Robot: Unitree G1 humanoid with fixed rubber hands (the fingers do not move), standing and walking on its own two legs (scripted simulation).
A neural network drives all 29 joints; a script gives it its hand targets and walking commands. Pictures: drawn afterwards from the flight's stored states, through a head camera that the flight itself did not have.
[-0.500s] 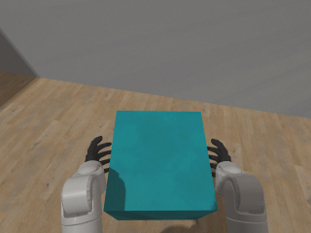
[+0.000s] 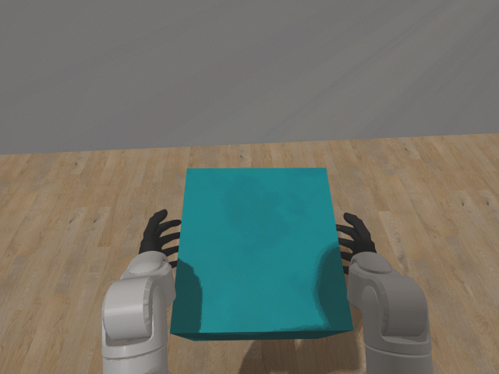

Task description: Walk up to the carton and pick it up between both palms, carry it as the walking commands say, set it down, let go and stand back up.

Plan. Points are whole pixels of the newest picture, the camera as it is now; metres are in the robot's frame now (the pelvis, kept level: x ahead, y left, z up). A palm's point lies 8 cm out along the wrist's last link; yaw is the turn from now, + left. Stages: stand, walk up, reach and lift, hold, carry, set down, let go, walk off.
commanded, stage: carry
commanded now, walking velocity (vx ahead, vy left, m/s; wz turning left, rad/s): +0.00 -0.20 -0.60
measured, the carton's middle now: (256, 259) +0.32 +0.00 +0.02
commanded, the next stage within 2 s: none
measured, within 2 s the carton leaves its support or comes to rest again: neither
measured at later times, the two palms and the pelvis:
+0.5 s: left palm (362, 271) +0.25 -0.14 +0.09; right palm out of the picture +0.16 -0.42 +0.06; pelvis -0.05 -0.21 -0.01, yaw -16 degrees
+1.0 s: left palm out of the picture +0.18 -0.38 +0.12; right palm out of the picture +0.04 -0.64 +0.12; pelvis -0.14 -0.38 +0.01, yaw -31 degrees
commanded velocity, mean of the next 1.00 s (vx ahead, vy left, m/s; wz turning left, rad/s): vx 0.00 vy -0.20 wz -0.60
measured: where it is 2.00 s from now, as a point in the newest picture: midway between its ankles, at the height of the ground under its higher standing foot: outside the picture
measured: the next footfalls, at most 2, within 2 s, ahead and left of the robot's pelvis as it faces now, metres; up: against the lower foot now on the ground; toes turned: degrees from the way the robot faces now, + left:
left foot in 0.08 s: +0.03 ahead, +0.09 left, +0.00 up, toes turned +2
right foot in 0.40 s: +0.03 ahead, -0.32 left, +0.00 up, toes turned -13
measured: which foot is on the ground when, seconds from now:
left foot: up 0.00-0.06, down 0.08-0.40, up 0.42-0.70, down 0.72-1.00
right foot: down 0.00-0.10, up 0.12-0.38, down 0.40-0.74, up 0.76-1.00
